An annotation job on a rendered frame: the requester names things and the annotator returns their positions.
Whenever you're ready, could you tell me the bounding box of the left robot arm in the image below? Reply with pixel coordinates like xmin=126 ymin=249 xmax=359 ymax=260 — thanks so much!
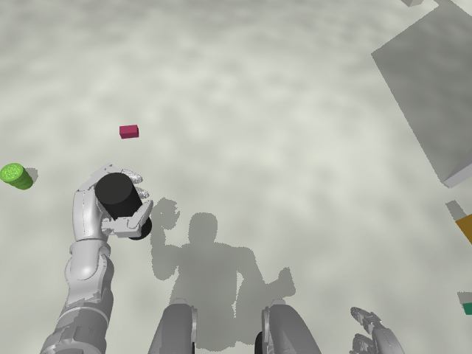
xmin=40 ymin=238 xmax=114 ymax=354

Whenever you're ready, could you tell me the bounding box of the left robot hand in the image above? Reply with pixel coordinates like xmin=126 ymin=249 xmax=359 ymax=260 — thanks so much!
xmin=72 ymin=162 xmax=153 ymax=242

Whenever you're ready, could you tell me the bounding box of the right robot hand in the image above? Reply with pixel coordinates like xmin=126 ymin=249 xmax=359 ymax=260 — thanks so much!
xmin=350 ymin=307 xmax=405 ymax=354

